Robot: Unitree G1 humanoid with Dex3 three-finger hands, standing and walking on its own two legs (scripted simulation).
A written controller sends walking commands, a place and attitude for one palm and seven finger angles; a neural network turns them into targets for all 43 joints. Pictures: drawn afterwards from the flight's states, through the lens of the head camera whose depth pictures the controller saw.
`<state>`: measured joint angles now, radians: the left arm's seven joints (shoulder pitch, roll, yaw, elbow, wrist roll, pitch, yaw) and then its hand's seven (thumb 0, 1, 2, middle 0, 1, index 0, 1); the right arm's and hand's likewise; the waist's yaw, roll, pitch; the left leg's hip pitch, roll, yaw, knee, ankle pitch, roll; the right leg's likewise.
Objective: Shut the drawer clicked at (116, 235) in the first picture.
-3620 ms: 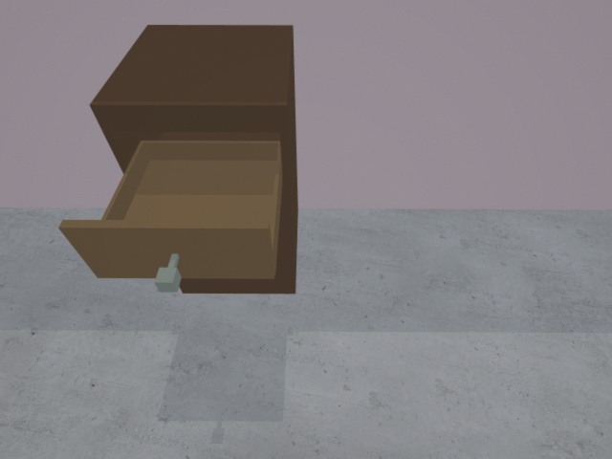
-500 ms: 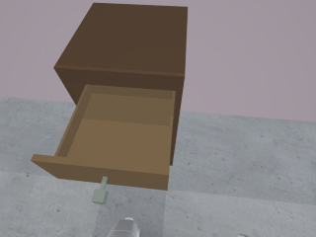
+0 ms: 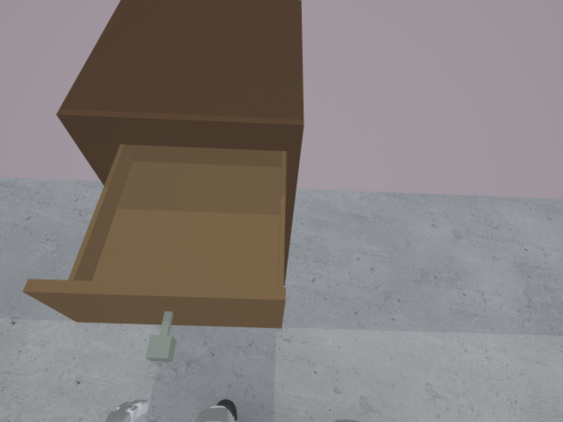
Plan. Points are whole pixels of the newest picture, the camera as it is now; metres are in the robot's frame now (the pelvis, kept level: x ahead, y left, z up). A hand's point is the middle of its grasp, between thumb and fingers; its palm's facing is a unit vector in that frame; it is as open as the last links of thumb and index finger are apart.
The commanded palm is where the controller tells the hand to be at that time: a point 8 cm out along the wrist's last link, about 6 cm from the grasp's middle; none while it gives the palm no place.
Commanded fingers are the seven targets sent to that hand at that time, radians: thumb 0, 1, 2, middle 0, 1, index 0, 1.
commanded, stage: come to a stop and stand still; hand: left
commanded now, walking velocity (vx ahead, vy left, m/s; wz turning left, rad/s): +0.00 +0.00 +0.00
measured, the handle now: (164, 336) +0.25 +0.20 -0.13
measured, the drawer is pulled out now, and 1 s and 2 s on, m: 0.30 0.30 0.30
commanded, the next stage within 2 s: look again from close up in 1.16 s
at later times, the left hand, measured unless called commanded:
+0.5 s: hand out of the picture -0.01 +0.12 -0.17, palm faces +0.08 -0.98 -0.21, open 7.3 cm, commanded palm none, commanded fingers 0.00 0.90 0.90 -0.20 -0.30 -0.20 -0.30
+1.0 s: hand out of the picture -0.01 +0.07 -0.17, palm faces +0.08 -0.98 -0.19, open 7.4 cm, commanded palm none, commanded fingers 0.00 0.90 0.90 -0.20 -0.30 -0.20 -0.30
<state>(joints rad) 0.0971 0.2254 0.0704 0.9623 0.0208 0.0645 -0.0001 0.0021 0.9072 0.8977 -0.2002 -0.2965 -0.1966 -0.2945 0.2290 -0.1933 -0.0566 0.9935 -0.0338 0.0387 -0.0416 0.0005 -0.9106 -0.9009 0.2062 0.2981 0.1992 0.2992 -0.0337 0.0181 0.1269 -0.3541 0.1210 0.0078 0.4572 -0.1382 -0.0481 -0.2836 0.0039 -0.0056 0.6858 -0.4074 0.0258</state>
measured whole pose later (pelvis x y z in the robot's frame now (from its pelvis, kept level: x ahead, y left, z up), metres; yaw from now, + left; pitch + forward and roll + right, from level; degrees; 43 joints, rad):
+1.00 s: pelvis +0.01 -0.09 +0.00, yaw +2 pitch -1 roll +1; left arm 0.27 0.11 0.01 1.17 0.01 -0.01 0.04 0.01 0.92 0.90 -0.20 -0.30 -0.20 -0.30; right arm 0.28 -0.13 0.00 1.15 -0.01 0.02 -0.05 0.00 -0.91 -0.90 0.20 0.30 0.19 0.30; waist -0.01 0.02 0.06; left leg -0.14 0.08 0.00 0.38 -0.22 -0.08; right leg -0.05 0.07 -0.05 0.37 -0.30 -0.08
